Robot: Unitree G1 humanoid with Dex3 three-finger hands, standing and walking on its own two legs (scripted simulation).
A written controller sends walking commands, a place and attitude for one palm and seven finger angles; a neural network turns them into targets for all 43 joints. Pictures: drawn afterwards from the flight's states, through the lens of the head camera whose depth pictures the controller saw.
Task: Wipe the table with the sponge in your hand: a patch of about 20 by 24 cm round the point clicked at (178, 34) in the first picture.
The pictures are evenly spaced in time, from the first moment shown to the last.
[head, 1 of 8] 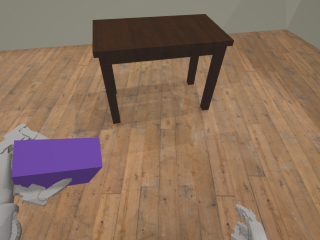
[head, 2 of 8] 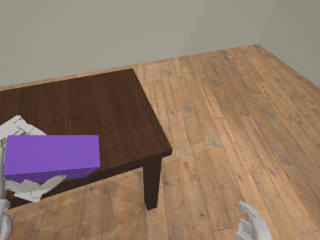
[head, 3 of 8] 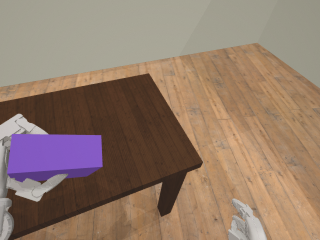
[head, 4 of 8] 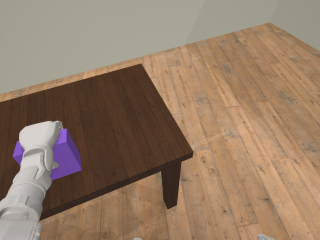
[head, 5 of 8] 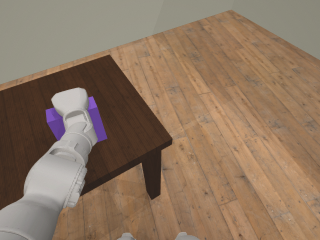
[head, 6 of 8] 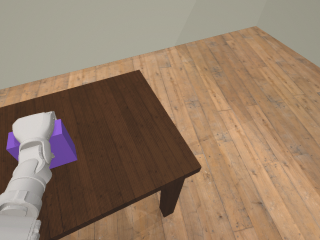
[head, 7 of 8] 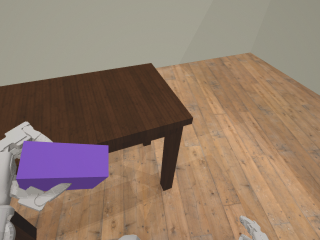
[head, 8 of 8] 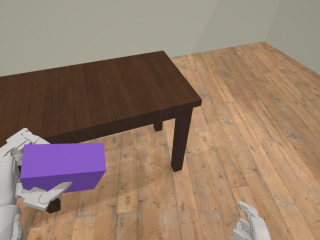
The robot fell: no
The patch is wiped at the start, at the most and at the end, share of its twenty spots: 0.00 1.00 1.00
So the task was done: yes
